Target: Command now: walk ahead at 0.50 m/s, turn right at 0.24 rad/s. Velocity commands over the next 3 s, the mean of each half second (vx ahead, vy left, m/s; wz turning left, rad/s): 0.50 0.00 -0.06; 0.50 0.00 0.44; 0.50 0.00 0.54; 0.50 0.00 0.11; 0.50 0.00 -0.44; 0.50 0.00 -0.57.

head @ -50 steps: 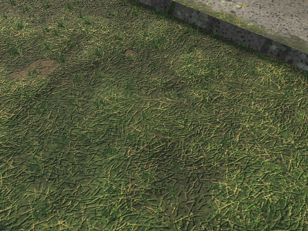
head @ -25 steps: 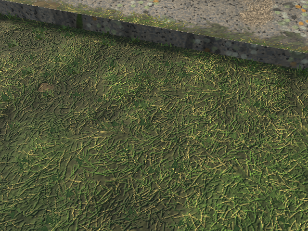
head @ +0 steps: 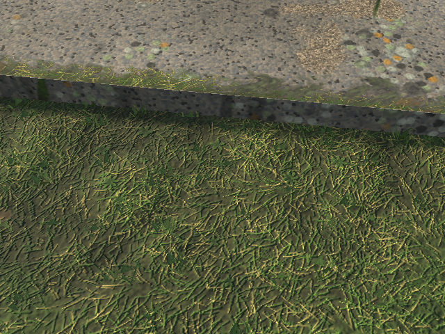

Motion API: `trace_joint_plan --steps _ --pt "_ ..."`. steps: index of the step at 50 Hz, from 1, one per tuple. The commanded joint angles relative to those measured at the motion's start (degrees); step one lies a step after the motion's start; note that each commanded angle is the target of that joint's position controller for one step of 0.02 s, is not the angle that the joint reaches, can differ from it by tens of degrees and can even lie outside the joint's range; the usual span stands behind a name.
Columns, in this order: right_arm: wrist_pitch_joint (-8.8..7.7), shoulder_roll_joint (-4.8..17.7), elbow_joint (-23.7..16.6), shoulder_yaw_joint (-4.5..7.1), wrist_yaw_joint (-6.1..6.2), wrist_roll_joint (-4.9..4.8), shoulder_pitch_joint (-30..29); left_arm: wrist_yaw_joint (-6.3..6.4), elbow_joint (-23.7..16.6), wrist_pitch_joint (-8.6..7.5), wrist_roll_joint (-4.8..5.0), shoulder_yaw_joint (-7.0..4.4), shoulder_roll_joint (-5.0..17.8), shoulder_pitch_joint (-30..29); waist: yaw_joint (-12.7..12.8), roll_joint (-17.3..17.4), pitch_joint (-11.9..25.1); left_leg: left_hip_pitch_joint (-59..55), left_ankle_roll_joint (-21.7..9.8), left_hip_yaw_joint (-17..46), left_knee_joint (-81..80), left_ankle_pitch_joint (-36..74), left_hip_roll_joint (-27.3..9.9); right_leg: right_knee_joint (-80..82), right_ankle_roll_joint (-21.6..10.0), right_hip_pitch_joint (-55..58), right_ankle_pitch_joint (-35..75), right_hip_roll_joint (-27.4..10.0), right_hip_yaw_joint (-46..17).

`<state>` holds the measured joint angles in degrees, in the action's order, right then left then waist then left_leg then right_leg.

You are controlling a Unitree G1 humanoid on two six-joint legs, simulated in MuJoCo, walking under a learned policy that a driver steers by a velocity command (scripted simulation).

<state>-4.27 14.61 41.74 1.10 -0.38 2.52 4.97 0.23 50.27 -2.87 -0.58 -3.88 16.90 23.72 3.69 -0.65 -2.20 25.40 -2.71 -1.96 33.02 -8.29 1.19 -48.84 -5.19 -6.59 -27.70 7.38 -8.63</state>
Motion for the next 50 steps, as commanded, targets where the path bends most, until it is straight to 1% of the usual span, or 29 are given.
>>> trace_joint_plan --steps 1,2,4,5,6,8,11,14,16,19,21,22,23,24,25,26,27,28,30,33,35,38,40,43,45,46,48,49,50 --pt "0.47 7.83 0.36 3.11 0.05 -1.22 11.07 -0.39 -3.79 -0.62 -0.89 -0.58 5.62 0.86 -4.87 2.85 4.70 -26.02 -10.13 34.95 -18.91 -17.18 -21.31 -22.42 0.00 -27.50 5.92 -4.54 0.42" --pt "0.29 6.03 0.78 2.58 -0.12 -0.86 9.44 -0.77 -4.50 -0.67 -0.81 -0.25 4.60 -1.94 -4.34 1.59 2.28 -21.83 -8.81 27.70 -19.91 -9.76 -18.27 -19.78 0.25 -26.47 8.60 -6.15 0.95" --pt "-0.44 5.12 2.56 2.12 0.10 -1.14 10.35 -1.52 -4.58 0.21 -1.59 0.05 3.68 -2.44 -2.99 5.64 1.61 -18.38 -7.05 18.64 -21.23 1.12 -14.11 -15.92 1.19 -23.71 9.92 -7.90 2.23" --pt "-1.00 5.23 3.46 2.12 -0.08 -1.40 11.76 -1.73 -4.40 0.60 -1.73 0.19 3.24 -2.17 -2.80 6.38 2.24 -18.26 -7.27 16.80 -21.36 6.11 -13.59 -15.33 1.58 -22.92 10.24 -7.69 2.91" --pt "-1.50 5.41 4.23 2.18 -0.26 -1.69 12.99 -1.86 -4.48 0.85 -1.80 0.31 2.94 -2.51 -2.59 6.19 2.56 -18.70 -7.74 15.32 -21.71 9.28 -13.41 -14.73 1.92 -23.58 10.56 -7.80 3.45" --pt "-1.91 6.14 5.42 2.41 -0.39 -2.09 14.48 -2.17 -5.38 1.14 -1.97 0.64 2.42 -5.69 -2.63 5.91 1.55 -19.34 -8.61 13.01 -23.70 10.20 -13.29 -12.34 2.80 -27.08 13.11 -9.15 5.01" --pt "-1.54 5.69 7.07 2.31 -0.37 -2.15 16.90 -2.52 -7.82 1.05 -1.88 1.42 1.49 -13.73 -4.12 5.32 -0.79 -20.18 -8.79 9.79 -26.18 10.89 -11.94 -4.63 4.32 -31.28 18.76 -11.47 7.92" --pt "-1.38 6.13 8.61 2.40 -0.45 -2.20 19.28 -2.77 -9.60 0.69 -1.48 2.50 -0.19 -20.19 -5.74 5.37 -1.38 -20.47 -7.89 6.43 -25.96 14.89 -10.50 5.72 4.79 -28.70 23.83 -11.39 10.57" --pt "-1.29 6.83 9.60 2.56 -0.39 -2.06 21.03 -2.69 -10.28 0.50 -1.20 2.79 -0.20 -23.12 -6.63 5.37 -1.51 -21.82 -7.60 5.64 -25.01 17.14 -11.00 10.58 4.36 -26.57 25.12 -10.59 11.71" --pt "-0.90 7.20 10.95 2.60 -0.07 -1.82 22.76 -2.28 -11.22 0.21 -1.11 2.62 0.80 -25.52 -6.90 5.37 -2.12 -24.94 -7.28 6.92 -22.45 21.14 -13.24 14.49 2.80 -24.36 23.15 -9.77 11.88" --pt "-0.52 8.08 11.40 2.78 0.27 -1.66 21.88 -1.80 -10.82 -0.28 -1.27 2.22 1.55 -23.24 -5.00 5.17 -1.47 -26.40 -6.69 8.02 -17.96 28.30 -14.01 17.27 1.53 -19.94 19.39 -8.28 11.72" --pt "-0.37 8.61 11.47 2.90 0.38 -1.75 21.06 -1.40 -9.31 -0.70 -1.47 1.76 2.26 -18.55 -2.71 4.75 0.71 -26.21 -6.01 7.69 -12.51 34.14 -13.21 19.84 0.74 -13.68 18.15 -6.73 12.03" --pt "-0.22 8.20 11.46 2.71 0.33 -2.07 20.47 -0.79 -6.37 -1.45 -2.04 0.99 3.71 -10.01 0.99 2.40 5.48 -22.93 -4.92 5.73 -2.63 34.13 -10.53 23.41 -0.61 -1.91 20.14 -6.57 11.63" --pt "-0.43 6.06 9.52 2.02 0.17 -2.54 19.50 0.10 -4.59 -2.05 -3.34 -0.25 7.92 -0.01 4.80 -2.53 12.80 -12.71 -3.71 3.76 12.36 19.07 -7.34 24.70 -3.27 12.76 14.66 -17.49 0.52" --pt "-0.24 -0.97 8.09 0.56 0.19 -4.12 26.28 0.32 -4.36 -1.55 -3.73 -1.74 13.68 2.28 1.90 -15.25 19.69 6.20 -1.50 -0.77 30.98 -19.62 1.84 29.57 -9.34 26.50 10.52 -33.79 -23.36" --pt "0.65 6.59 9.57 2.49 0.88 -2.35 23.53 0.09 -4.81 -0.81 -1.70 -1.25 9.86 -0.12 2.12 -6.27 16.03 10.30 -2.35 4.61 36.50 -20.73 -0.14 32.78 -9.17 20.10 5.23 -32.62 -26.43" --pt "0.75 6.51 8.83 2.91 0.52 -2.20 19.84 -0.02 -5.31 -0.84 -1.25 -0.09 5.95 -5.50 -0.11 -3.72 7.60 10.99 -2.68 5.87 36.06 -15.46 -2.70 34.57 -7.51 12.37 5.79 -29.70 -17.50" --pt "0.81 4.89 8.70 2.63 0.12 -2.30 18.11 -0.22 -5.37 -1.28 -1.13 0.53 3.25 -8.44 -1.36 -3.41 3.62 9.57 -2.42 5.53 33.82 -11.79 -4.53 37.00 -6.02 6.38 10.94 -26.99 -10.70" --pt "2.20 3.79 9.27 2.82 -0.67 -1.15 18.39 0.14 -4.47 -2.14 -0.85 1.06 1.18 -9.51 -3.73 -5.28 0.95 6.11 -1.42 4.96 31.46 -9.04 -6.08 39.31 -3.13 0.31 18.08 -23.08 -1.39" --pt "3.64 2.03 8.35 2.87 -1.69 -0.93 16.06 0.28 -3.05 -3.59 -0.24 0.67 1.84 -7.47 -4.88 -3.73 0.58 7.79 -0.46 4.13 31.19 -5.22 -6.41 40.88 -3.05 -0.22 25.87 -22.40 4.95" --pt "3.99 1.75 7.04 2.89 -2.16 -0.75 12.37 0.40 -2.16 -3.83 -0.16 0.41 2.18 -5.87 -4.61 -3.32 -0.33 11.70 0.12 3.71 29.87 -1.41 -7.08 41.65 -3.16 0.90 28.05 -22.20 8.37" --pt "4.03 1.33 4.84 2.60 -2.69 -0.85 6.50 0.46 -0.72 -3.64 -0.42 0.48 1.63 -3.61 -3.83 -3.06 -2.00 14.94 0.78 2.56 23.59 4.05 -7.13 41.84 -3.09 2.12 31.20 -21.23 13.07" --pt "3.83 0.66 3.39 2.06 -3.07 -0.85 2.42 0.50 -0.12 -3.56 -0.45 0.46 1.86 -3.02 -3.16 -3.04 -2.85 13.45 0.71 0.64 16.53 7.64 -6.52 41.40 -2.57 2.27 33.78 -20.43 16.26" --pt "3.72 0.36 1.05 1.42 -3.62 -0.58 -3.36 0.85 1.28 -3.30 -0.47 0.19 3.07 -0.24 -1.54 -2.97 -3.85 11.74 -0.74 -2.94 8.76 8.62 -5.64 40.47 -2.24 5.56 38.16 -21.69 19.08" --pt "3.67 0.83 -0.14 1.38 -3.75 -0.36 -5.44 1.15 2.27 -2.79 -0.55 0.00 3.73 1.41 -1.10 -2.87 -4.12 11.19 -2.29 -4.61 5.67 5.76 -4.70 38.37 -1.90 9.54 43.01 -22.69 20.53" --pt "3.66 1.12 -0.47 1.48 -3.70 -0.28 -5.56 1.33 2.56 -2.46 -0.64 -0.07 4.11 1.53 -1.44 -3.05 -3.83 9.99 -3.26 -5.44 4.41 3.58 -3.75 36.36 -1.62 11.24 48.23 -23.01 21.47" --pt "3.76 2.05 -0.19 1.95 -3.25 -0.14 -3.20 1.72 2.77 -1.80 -0.80 -0.42 5.69 0.93 -3.12 -4.63 -1.41 4.65 -5.63 -7.68 3.30 -2.48 -0.22 29.09 -1.06 13.76 65.49 -23.35 23.32" --pt "3.65 2.92 0.69 2.44 -2.93 -0.16 0.44 1.82 2.83 -1.26 -0.87 -0.72 6.70 0.61 -4.88 -5.22 0.94 0.33 -7.07 -8.22 2.72 -5.74 1.85 22.53 -1.05 14.29 71.86 -23.47 23.87" --pt "3.23 4.19 2.29 3.23 -2.52 -0.12 6.19 1.76 2.66 -0.66 -0.85 -0.94 7.49 0.43 -7.18 -5.04 4.47 -6.49 -8.65 -7.85 0.62 -7.40 3.83 13.01 -0.93 12.84 71.57 -23.45 24.04"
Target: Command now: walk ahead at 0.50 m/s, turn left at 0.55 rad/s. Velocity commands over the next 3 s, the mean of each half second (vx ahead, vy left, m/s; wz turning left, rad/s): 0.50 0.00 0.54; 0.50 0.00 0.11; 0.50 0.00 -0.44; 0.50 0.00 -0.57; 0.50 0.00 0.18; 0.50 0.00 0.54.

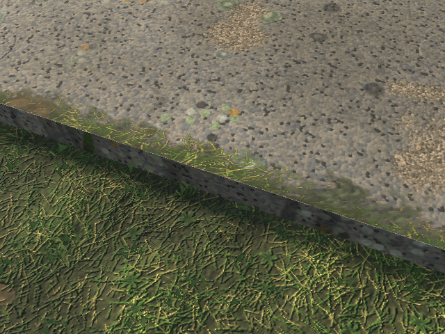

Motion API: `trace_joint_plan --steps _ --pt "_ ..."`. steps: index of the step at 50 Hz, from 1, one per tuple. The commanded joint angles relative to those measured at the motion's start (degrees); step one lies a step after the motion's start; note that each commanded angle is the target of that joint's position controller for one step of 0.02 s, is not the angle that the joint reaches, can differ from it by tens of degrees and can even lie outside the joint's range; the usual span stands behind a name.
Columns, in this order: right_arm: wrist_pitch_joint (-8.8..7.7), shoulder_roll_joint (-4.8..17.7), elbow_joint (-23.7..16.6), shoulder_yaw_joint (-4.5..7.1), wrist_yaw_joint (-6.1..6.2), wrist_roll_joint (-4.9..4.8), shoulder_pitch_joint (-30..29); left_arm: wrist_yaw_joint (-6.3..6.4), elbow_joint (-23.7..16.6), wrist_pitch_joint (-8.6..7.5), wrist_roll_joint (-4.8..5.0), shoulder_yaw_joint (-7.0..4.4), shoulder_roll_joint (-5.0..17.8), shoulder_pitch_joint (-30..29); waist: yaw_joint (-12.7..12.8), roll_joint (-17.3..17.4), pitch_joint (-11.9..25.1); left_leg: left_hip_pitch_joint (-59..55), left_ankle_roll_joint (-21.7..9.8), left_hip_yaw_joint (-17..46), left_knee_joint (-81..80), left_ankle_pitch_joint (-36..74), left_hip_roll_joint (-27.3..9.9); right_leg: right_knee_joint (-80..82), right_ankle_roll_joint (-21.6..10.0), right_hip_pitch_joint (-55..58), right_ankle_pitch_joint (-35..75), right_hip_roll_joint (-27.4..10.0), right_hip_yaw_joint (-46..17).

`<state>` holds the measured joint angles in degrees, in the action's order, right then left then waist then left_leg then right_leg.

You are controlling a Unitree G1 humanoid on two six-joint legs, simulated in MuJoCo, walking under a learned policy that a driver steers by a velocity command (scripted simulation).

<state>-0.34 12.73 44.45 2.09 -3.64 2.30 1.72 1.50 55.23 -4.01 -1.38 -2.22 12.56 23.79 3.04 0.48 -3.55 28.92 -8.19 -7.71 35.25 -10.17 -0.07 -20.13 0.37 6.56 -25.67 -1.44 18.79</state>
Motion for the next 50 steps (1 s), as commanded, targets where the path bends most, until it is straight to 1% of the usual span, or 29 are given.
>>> trace_joint_plan --steps 1,2,3,4,5,6,7,8,9,12,15,18,22,23,25,26,27,28,29,30,31,32,34,37,39,41,44,47,50 --pt "-1.21 8.45 2.52 3.55 1.51 0.67 18.68 0.25 -3.11 0.79 0.10 -2.60 11.86 -0.69 -11.01 -3.14 10.71 -23.22 -5.42 1.26 -6.58 -3.97 4.81 -29.95 -4.85 -7.86 59.54 -13.48 -2.63" --pt "-1.07 15.33 3.09 5.65 2.48 1.14 23.24 -0.44 -6.45 0.39 1.08 -1.51 7.09 0.07 -11.16 6.83 16.59 -40.84 -11.38 23.86 -8.53 -11.01 -10.54 -50.42 -1.89 -28.84 27.40 -7.94 -2.48" --pt "-0.55 18.74 1.81 6.28 2.53 -0.63 21.19 -1.24 -10.14 -0.33 0.79 -1.83 7.50 -3.23 -8.93 10.16 19.55 -46.77 -17.44 51.25 -17.75 -5.18 -20.27 -63.74 0.22 -44.64 -5.87 3.14 -13.14" --pt "-0.10 17.11 2.32 5.93 2.88 -1.50 20.31 -1.51 -11.47 -0.85 0.31 -1.95 8.76 -10.00 -9.81 2.08 12.80 -42.88 -15.35 42.99 -19.26 -1.48 -18.49 -63.13 -0.38 -50.35 -0.16 -0.92 -20.28" --pt "-0.26 14.24 2.66 5.21 3.25 -1.85 17.55 -1.66 -11.63 -1.54 0.94 -1.44 7.71 -9.91 -7.39 0.29 6.70 -34.91 -13.23 35.81 -19.98 3.58 -17.07 -58.05 -0.75 -49.23 5.13 -3.25 -20.07" --pt "-0.61 11.61 2.41 4.50 3.42 -1.81 14.79 -1.52 -10.58 -1.57 0.71 -1.52 7.51 -8.45 -4.47 -2.11 3.35 -28.50 -10.37 30.49 -20.73 9.57 -13.67 -52.36 -0.75 -45.68 6.95 -5.00 -20.07" --pt "-1.04 10.02 2.21 3.95 3.63 -2.24 12.85 -1.45 -10.36 -0.69 -0.41 -1.55 7.50 -7.41 -2.45 -1.83 2.33 -24.06 -9.01 26.51 -21.36 14.21 -10.91 -49.29 -0.04 -42.13 7.36 -5.64 -20.24" --pt "-1.62 9.13 1.83 3.56 3.57 -2.36 12.03 -1.59 -9.96 0.44 -1.24 -1.47 7.11 -6.02 -1.35 -0.74 3.32 -21.60 -8.50 24.18 -21.72 17.13 -9.24 -47.17 0.67 -38.82 7.73 -5.96 -20.38" --pt "-2.29 9.12 1.90 3.45 3.39 -2.45 12.59 -1.83 -10.12 1.37 -1.53 -1.45 6.71 -5.92 -0.98 -0.60 4.00 -20.78 -8.62 23.21 -21.85 19.66 -8.19 -46.01 1.32 -37.97 7.74 -5.64 -19.85" --pt "-3.05 11.28 2.55 3.93 3.14 -2.31 15.80 -2.28 -12.08 2.49 -1.36 -1.24 5.92 -10.33 -1.81 0.69 2.98 -18.97 -7.95 22.03 -23.36 18.53 -6.25 -39.43 2.79 -40.25 12.54 -5.32 -18.66" --pt "-2.87 11.33 3.04 3.95 3.14 -2.23 19.60 -2.39 -14.69 2.49 -1.18 -1.13 6.28 -18.13 -4.71 2.22 1.13 -21.31 -6.51 23.50 -24.04 14.99 -5.59 -30.76 3.37 -44.61 18.78 -4.83 -18.80" --pt "-2.79 11.70 3.35 4.08 3.32 -2.07 22.59 -2.72 -16.57 2.10 -0.82 -0.71 6.13 -23.78 -7.06 3.12 1.04 -25.28 -5.72 24.94 -22.71 15.49 -5.75 -23.29 3.16 -45.82 23.01 -3.31 -19.26" --pt "-2.88 11.59 3.97 3.81 4.00 -1.55 25.02 -3.14 -18.34 1.09 -0.39 -0.19 6.32 -27.91 -8.45 3.82 0.98 -29.47 -4.63 25.53 -19.91 21.61 -7.24 -15.37 1.30 -43.04 24.52 -1.36 -18.63" --pt "-3.01 11.65 4.02 3.73 4.23 -1.48 24.79 -3.16 -18.44 0.85 -0.36 -0.23 6.66 -27.43 -7.96 4.06 0.94 -29.66 -3.87 25.95 -19.32 22.85 -7.95 -13.58 0.39 -40.57 24.12 -1.07 -18.82" --pt "-3.44 12.50 3.90 3.74 4.52 -1.42 22.67 -2.81 -17.03 0.30 -0.30 -0.73 7.99 -22.11 -5.01 4.46 1.54 -28.20 -1.83 25.83 -16.77 29.09 -8.65 -10.37 -1.66 -31.16 20.72 0.47 -18.45" --pt "-3.63 13.11 3.99 3.81 4.42 -1.28 21.87 -2.35 -15.25 -0.07 -0.28 -1.33 9.13 -16.77 -2.59 3.98 3.79 -28.17 -0.93 24.71 -11.07 36.46 -7.54 -8.86 -2.74 -24.43 17.87 2.32 -17.48" --pt "-3.87 12.73 4.31 3.60 4.05 -1.30 21.57 -1.71 -12.89 -0.74 -0.47 -1.98 10.45 -8.99 1.22 1.55 7.92 -26.36 0.24 21.79 -0.54 37.60 -4.32 -5.65 -4.20 -14.70 18.62 1.94 -17.62" --pt "-4.21 9.46 2.92 2.58 3.69 -1.55 21.99 -0.77 -12.15 -1.23 -1.64 -2.76 13.99 -0.07 4.48 -3.45 15.40 -18.93 1.34 19.04 14.93 23.86 -1.16 -4.28 -7.10 -2.33 9.26 -9.36 -29.82" --pt "-4.13 4.71 2.56 1.81 3.44 -3.44 30.66 -0.87 -11.05 -0.77 -2.35 -4.29 20.18 1.86 0.18 -18.14 19.98 -1.17 3.74 13.69 31.66 -16.08 9.33 2.46 -15.27 9.60 5.83 -22.99 -57.87" --pt "-3.68 9.22 4.08 2.16 3.88 -1.37 28.86 -1.49 -11.10 -0.01 -0.64 -3.73 15.45 -2.09 -0.96 -10.10 15.01 5.02 2.97 16.12 36.59 -17.46 5.66 5.78 -15.57 4.19 -1.77 -22.16 -63.28" --pt "-3.57 9.73 3.48 2.30 3.49 -1.02 23.37 -1.82 -12.11 0.04 0.00 -2.64 10.87 -7.22 -1.67 -3.96 7.13 5.18 3.12 16.19 35.85 -11.92 2.94 6.34 -14.22 -3.88 -1.36 -19.29 -53.07" --pt "-3.67 8.88 2.81 1.94 3.13 -0.94 19.87 -2.03 -11.77 -0.20 -0.11 -1.94 8.32 -9.44 -2.01 -1.53 3.96 4.13 3.41 15.62 33.13 -8.74 1.22 7.33 -12.72 -8.97 5.88 -16.14 -45.42" --pt "-2.87 7.96 2.41 1.65 2.40 -0.05 18.54 -1.78 -9.75 -0.86 0.09 -1.29 6.82 -8.69 -3.46 -4.98 2.61 1.40 4.40 14.15 29.06 -7.11 -0.75 8.70 -10.25 -12.96 18.22 -11.61 -35.63" --pt "-2.01 6.37 2.54 1.02 1.85 0.25 18.07 -2.21 -7.03 -2.20 0.88 -1.38 7.52 -5.17 -4.21 -5.60 3.64 2.14 5.58 11.90 27.25 -5.86 -1.30 9.61 -11.31 -12.27 30.08 -10.86 -30.65" --pt "-1.91 5.89 1.17 0.60 1.49 0.40 13.47 -2.24 -5.78 -2.29 1.09 -1.46 7.83 -3.59 -3.61 -5.49 2.32 6.01 6.51 9.92 24.36 -2.87 -3.12 11.65 -12.01 -11.55 30.77 -10.68 -28.43" --pt "-2.01 5.28 -0.60 0.07 1.23 0.37 7.80 -2.21 -4.48 -2.04 1.04 -1.23 7.21 -1.81 -2.46 -5.09 0.90 8.21 7.45 7.92 18.94 0.53 -4.33 12.91 -11.86 -11.23 31.71 -9.46 -25.98" --pt "-2.33 3.71 -2.58 -0.94 1.02 -0.11 1.16 -2.21 -2.80 -1.93 1.08 -1.27 7.62 0.72 -0.91 -5.17 0.06 5.28 7.98 5.54 8.21 5.79 -4.04 12.58 -10.79 -11.69 35.65 -7.70 -23.23" --pt "-2.76 3.79 -3.37 -1.21 1.54 -0.43 -2.01 -1.95 -1.52 -1.69 0.96 -1.48 8.81 2.64 -0.23 -5.25 0.38 1.02 8.00 4.77 1.13 7.06 -2.06 9.25 -10.30 -10.26 41.06 -8.24 -23.89" --pt "-3.58 5.20 -3.38 -0.79 2.47 -0.54 -1.18 -1.55 -1.28 -1.26 0.72 -1.78 9.87 1.50 -1.71 -5.47 1.47 -4.06 6.59 5.60 -3.02 4.18 -0.79 3.99 -9.52 -8.33 47.28 -9.72 -26.50"
Over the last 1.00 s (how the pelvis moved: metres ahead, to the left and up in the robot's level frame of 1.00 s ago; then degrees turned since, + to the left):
0.50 0.00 0.00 16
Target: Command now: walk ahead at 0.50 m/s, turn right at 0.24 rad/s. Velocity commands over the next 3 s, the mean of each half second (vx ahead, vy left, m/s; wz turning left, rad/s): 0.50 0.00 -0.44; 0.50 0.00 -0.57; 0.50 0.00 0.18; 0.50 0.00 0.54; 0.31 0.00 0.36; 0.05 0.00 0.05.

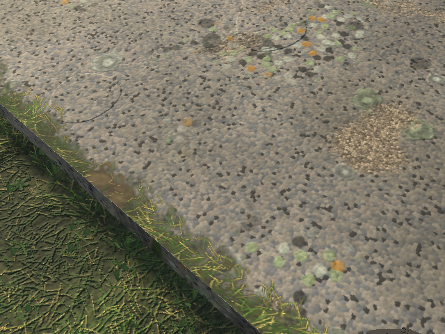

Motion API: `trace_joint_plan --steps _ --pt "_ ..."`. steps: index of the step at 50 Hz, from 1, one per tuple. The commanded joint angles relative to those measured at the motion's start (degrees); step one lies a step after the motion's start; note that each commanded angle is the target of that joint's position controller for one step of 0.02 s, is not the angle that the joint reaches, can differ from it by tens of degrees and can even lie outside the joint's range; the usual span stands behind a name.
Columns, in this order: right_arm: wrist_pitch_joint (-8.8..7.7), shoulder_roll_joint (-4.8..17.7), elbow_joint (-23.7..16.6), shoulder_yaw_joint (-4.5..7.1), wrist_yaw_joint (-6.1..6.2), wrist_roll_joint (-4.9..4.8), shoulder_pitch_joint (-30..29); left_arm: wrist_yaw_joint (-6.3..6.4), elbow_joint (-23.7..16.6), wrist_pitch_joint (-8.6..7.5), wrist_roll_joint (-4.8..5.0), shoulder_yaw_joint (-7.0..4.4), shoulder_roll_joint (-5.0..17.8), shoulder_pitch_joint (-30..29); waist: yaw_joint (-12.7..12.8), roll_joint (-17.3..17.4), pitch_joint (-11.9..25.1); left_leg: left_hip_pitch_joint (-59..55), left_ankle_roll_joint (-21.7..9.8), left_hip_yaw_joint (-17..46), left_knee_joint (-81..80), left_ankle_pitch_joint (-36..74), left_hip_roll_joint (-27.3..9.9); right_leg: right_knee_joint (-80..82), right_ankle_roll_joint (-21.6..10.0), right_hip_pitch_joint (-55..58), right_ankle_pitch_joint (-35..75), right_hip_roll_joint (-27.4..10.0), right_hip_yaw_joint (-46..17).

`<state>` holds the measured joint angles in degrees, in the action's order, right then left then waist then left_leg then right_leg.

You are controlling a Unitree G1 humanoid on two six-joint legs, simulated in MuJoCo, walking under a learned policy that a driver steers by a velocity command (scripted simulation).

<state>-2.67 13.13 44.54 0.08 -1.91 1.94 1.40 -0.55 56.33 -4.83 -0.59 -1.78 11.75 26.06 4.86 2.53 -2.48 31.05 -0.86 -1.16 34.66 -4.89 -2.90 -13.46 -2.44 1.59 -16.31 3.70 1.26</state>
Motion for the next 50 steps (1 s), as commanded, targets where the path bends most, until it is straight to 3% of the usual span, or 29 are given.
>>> trace_joint_plan --steps 1,2,3,4,5,6,8,14,15,19,23,26,27,28,29,30,31,32,33,34,35,36,37,39,41,43,44,46,50 --pt "-1.71 5.55 -2.46 1.63 1.20 -0.07 2.63 0.61 -2.46 -0.31 -0.02 -2.29 10.88 -1.59 -5.27 -7.12 1.72 -10.56 -1.45 -0.91 -4.99 -2.42 2.96 -6.71 -6.09 -2.96 41.87 -14.60 -9.52" --pt "-2.46 6.62 -0.08 2.24 1.73 0.36 9.56 0.58 -2.50 -0.12 0.34 -2.18 10.57 -2.37 -8.46 -4.97 5.26 -19.58 -2.55 -1.28 -9.86 -0.53 3.67 -14.92 -5.08 -4.26 42.71 -12.17 -8.16" --pt "-3.29 9.78 1.61 3.22 2.53 1.54 17.20 0.58 -3.57 -0.25 0.80 -1.66 8.84 -2.81 -11.30 -1.84 10.97 -32.51 -4.37 4.72 -10.56 0.03 -3.02 -26.14 -3.90 -11.91 32.28 -9.14 -6.66" --pt "-3.15 15.73 1.25 4.55 3.05 2.61 22.24 0.83 -5.60 -0.16 2.21 -0.15 2.24 1.74 -10.69 9.56 19.05 -49.29 -9.10 23.73 -11.01 5.28 -20.31 -43.72 -1.63 -28.32 0.93 -2.02 -1.33" --pt "-1.71 15.27 1.55 5.17 2.63 0.49 21.54 1.56 -4.76 0.98 1.40 -1.37 6.57 3.44 -9.97 10.11 20.63 -46.22 -12.54 33.81 -15.95 -1.50 -23.32 -52.77 -2.01 -34.84 -14.91 -0.34 -1.83" --pt "-1.30 10.26 0.52 3.94 2.38 -0.31 16.66 1.46 -4.15 1.88 0.02 -2.18 8.55 0.69 -7.93 3.12 11.92 -38.07 -11.31 27.96 -18.40 -12.06 -20.25 -55.51 -2.47 -36.62 -11.18 -4.18 -4.25" --pt "-1.81 5.34 0.00 2.56 2.29 -0.55 10.72 0.17 -4.81 2.47 -0.45 -2.18 6.45 -3.53 -5.61 2.79 2.55 -25.69 -8.61 16.71 -24.37 -11.89 -15.02 -52.61 -1.83 -35.12 -4.38 -7.40 -3.71" --pt "-4.10 5.48 2.96 3.04 2.70 -0.75 14.74 -1.23 -7.06 4.81 -1.67 -2.28 3.91 -7.90 -3.71 1.97 2.12 -23.51 -8.90 2.95 -27.04 0.73 -12.94 -59.01 0.32 -38.83 4.39 -8.62 -1.70" --pt "-4.14 5.52 3.84 3.19 2.60 -0.39 17.15 -0.92 -7.80 5.31 -1.76 -2.27 3.28 -9.61 -4.41 3.54 2.22 -24.96 -9.69 2.67 -26.81 -0.73 -13.62 -65.62 0.33 -42.48 3.24 -8.38 -0.52" --pt "-3.72 3.87 7.58 2.84 2.19 0.85 24.82 0.90 -12.44 5.97 -1.03 -2.20 1.69 -19.51 -5.65 0.31 -2.36 -32.36 -10.40 3.75 -26.67 -10.85 -17.15 -90.54 -1.53 -66.68 -5.12 -8.01 -3.16" --pt "-4.44 4.22 11.37 2.35 2.33 1.70 30.89 2.48 -18.84 5.95 -0.55 -0.34 -1.70 -30.00 -6.30 -1.40 -5.21 -39.19 -7.97 1.93 -25.21 -10.74 -19.28 -104.11 -4.30 -86.49 -13.32 -6.39 -4.20" --pt "-4.44 3.75 13.60 1.61 2.52 1.16 30.48 1.90 -25.44 5.76 -0.91 1.82 -3.79 -37.82 -4.41 -2.27 -7.70 -31.46 -4.50 -5.53 -28.95 -11.50 -14.77 -91.41 -4.97 -84.18 -12.90 -6.74 0.13" --pt "-4.29 3.74 14.19 1.50 3.01 1.16 30.71 1.44 -27.00 5.88 -1.10 2.20 -4.18 -39.28 -4.63 -0.17 -7.17 -30.13 -5.08 -7.37 -30.49 -8.64 -13.45 -88.30 -4.78 -81.40 -12.58 -6.81 2.99" --pt "-3.78 4.35 13.58 1.43 3.83 0.06 27.86 0.09 -27.61 6.07 -1.12 2.84 -3.75 -36.99 -2.42 -0.25 -5.81 -25.46 -5.35 -12.83 -33.20 0.02 -11.68 -75.37 -5.35 -69.65 -9.36 -9.30 4.94" --pt "-3.61 4.27 13.10 1.23 4.36 -0.95 26.94 -0.65 -26.91 6.07 -1.03 2.86 -3.68 -35.44 -2.76 -0.70 -3.35 -23.90 -5.83 -14.83 -34.45 12.01 -10.87 -67.50 -6.37 -58.37 -5.56 -8.20 7.55" --pt "-3.39 5.01 11.56 1.01 4.40 -1.87 25.69 -0.90 -25.36 6.11 -0.70 2.76 -3.47 -32.09 -1.93 -1.13 -0.86 -21.85 -6.57 -17.84 -31.24 37.23 -10.65 -62.24 -7.74 -46.05 -5.19 -4.73 12.36" --pt "-3.28 9.20 10.57 1.96 4.53 -2.46 25.49 -0.98 -23.92 6.33 -0.94 2.30 -2.36 -27.30 0.00 2.69 3.85 -25.69 -7.09 -17.35 -24.19 63.06 -12.66 -59.69 -8.32 -38.96 -5.20 -1.56 14.52" --pt "-2.53 13.11 9.75 3.28 4.25 -2.71 24.52 -0.90 -21.79 6.05 -0.41 1.29 -0.28 -19.85 3.24 7.22 9.17 -30.64 -7.10 -17.03 -12.85 78.68 -13.68 -55.53 -8.94 -32.88 -7.59 1.29 14.24" --pt "-1.87 15.69 8.51 4.45 3.30 -3.24 23.49 -0.88 -19.22 5.30 0.13 0.23 2.04 -10.64 5.90 10.63 15.78 -34.54 -6.57 -15.57 1.03 83.91 -14.58 -48.80 -10.53 -24.52 -8.61 3.98 11.27" --pt "-1.93 16.12 7.45 5.12 2.43 -3.31 24.18 -0.57 -18.54 4.77 0.28 -1.84 6.36 -6.20 8.44 11.72 20.44 -28.22 -3.84 -14.41 19.95 66.84 -12.98 -38.64 -12.40 -12.51 -9.71 3.66 -0.99" --pt "-2.48 5.43 1.25 3.25 0.22 -2.31 22.97 0.01 -17.93 4.78 0.37 -4.54 16.11 -11.10 1.74 -9.69 21.61 -2.46 1.69 -11.09 45.63 -7.80 -0.84 -20.46 -16.85 -0.18 -8.68 -12.36 -37.35" --pt "-3.61 7.43 -1.80 4.04 -1.44 -0.75 21.04 0.74 -19.21 5.87 -0.04 -6.33 18.70 -10.99 1.58 -8.28 26.91 6.14 1.44 4.23 58.96 -10.63 4.37 -8.37 -17.61 3.04 -2.36 -17.00 -60.02" --pt "-3.73 4.93 -3.33 3.69 -1.61 -1.07 19.72 0.73 -18.05 5.77 -0.74 -5.74 16.36 -12.83 -1.47 -4.31 21.56 10.07 0.16 6.55 62.07 -6.38 1.94 -7.82 -15.96 -0.97 -7.14 -17.25 -54.75" --pt "-3.37 1.17 -4.17 2.33 0.41 0.18 17.34 0.84 -13.97 3.75 -0.98 -3.91 8.35 -13.53 -5.48 1.76 5.41 12.83 -0.80 4.87 57.48 -7.02 -1.09 -12.31 -13.07 -18.34 0.95 -12.68 -39.91" --pt "-1.18 0.18 -6.67 1.84 2.13 0.90 16.78 0.86 -12.92 2.03 -0.77 -3.13 5.40 -15.05 -8.28 -2.36 4.10 12.35 -1.16 5.11 62.79 -11.01 -1.54 -12.29 -13.43 -25.77 9.96 -9.01 -29.82" --pt "0.20 -0.54 -9.65 1.06 3.14 1.61 14.32 0.47 -10.90 0.47 0.14 -3.10 6.18 -12.49 -9.71 -2.91 4.57 16.10 -1.55 5.59 61.60 -11.64 -2.53 -10.88 -12.29 -25.84 13.84 -6.71 -23.46" --pt "0.76 1.41 -9.82 1.27 3.11 1.73 14.43 0.30 -11.51 0.14 0.30 -3.30 7.42 -12.39 -9.95 -1.79 3.97 15.91 -0.95 4.67 53.51 -12.28 -3.33 -9.17 -11.54 -25.91 13.21 -5.37 -20.93" --pt "0.82 3.26 -10.80 1.63 2.40 1.78 9.88 1.12 -13.58 0.33 0.49 -3.07 7.23 -11.72 -7.58 0.22 4.08 11.86 1.10 1.88 40.20 -6.08 -3.79 -5.69 -9.88 -25.31 19.02 -3.45 -18.68" --pt "1.33 2.17 -12.36 0.98 1.24 1.16 1.65 1.91 -11.74 0.19 1.01 -3.77 9.25 -0.64 -1.25 -2.89 5.33 17.85 1.71 -0.68 24.00 2.74 -2.43 -2.89 -4.95 -7.30 37.76 -5.42 -17.81"
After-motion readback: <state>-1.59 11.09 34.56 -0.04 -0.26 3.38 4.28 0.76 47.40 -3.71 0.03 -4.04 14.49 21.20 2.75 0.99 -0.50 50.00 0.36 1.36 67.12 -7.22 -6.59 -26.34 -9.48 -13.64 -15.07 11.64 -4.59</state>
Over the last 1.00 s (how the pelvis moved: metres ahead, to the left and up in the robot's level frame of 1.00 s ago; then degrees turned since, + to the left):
0.53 0.08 0.02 18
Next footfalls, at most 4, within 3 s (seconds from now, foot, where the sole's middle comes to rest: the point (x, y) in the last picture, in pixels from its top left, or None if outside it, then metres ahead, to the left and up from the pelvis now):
0.06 left None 0.19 0.11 -0.78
0.68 right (328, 315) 0.49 -0.20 -0.66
1.28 left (359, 212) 0.82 -0.32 -0.66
1.74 right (438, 171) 1.01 -0.60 -0.66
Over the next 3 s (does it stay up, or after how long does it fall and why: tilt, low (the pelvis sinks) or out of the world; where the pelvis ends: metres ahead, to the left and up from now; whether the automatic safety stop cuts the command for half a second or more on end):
stays up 1.25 -0.48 0.13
